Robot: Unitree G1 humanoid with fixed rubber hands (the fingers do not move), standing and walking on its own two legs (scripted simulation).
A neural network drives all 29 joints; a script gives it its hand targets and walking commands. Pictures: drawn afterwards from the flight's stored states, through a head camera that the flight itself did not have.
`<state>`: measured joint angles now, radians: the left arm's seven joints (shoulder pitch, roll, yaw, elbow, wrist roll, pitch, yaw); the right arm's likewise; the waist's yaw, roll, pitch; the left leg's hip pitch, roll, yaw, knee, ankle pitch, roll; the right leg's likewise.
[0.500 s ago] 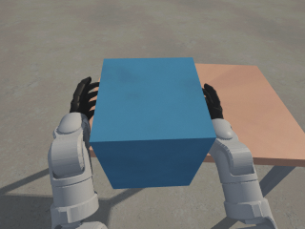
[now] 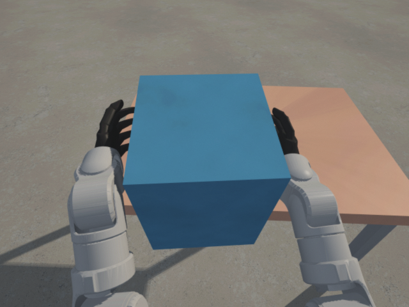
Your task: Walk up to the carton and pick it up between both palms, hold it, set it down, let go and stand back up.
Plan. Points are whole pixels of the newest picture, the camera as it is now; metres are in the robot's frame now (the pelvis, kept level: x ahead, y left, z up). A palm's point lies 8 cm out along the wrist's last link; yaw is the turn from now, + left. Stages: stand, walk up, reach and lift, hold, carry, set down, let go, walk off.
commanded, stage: hold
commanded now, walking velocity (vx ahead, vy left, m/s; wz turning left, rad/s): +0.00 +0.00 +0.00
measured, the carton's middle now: (202, 167) +0.34 +0.00 +0.14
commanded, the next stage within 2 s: set down in 0.16 s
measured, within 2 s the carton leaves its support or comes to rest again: neither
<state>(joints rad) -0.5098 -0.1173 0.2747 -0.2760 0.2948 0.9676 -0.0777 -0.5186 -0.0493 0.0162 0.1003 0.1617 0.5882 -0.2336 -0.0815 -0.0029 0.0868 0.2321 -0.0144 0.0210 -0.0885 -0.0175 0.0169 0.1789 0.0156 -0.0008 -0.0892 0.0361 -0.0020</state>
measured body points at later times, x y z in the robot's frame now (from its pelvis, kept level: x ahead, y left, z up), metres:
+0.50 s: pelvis -0.02 +0.01 +0.00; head -0.02 +0.01 +0.45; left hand +0.37 +0.15 +0.19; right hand +0.38 -0.14 +0.17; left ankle -0.03 +0.10 -0.75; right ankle +0.01 -0.11 -0.75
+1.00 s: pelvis +0.01 -0.01 +0.00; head +0.02 +0.00 +0.45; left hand +0.38 +0.15 +0.17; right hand +0.39 -0.15 +0.15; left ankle -0.03 +0.10 -0.75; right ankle +0.01 -0.11 -0.75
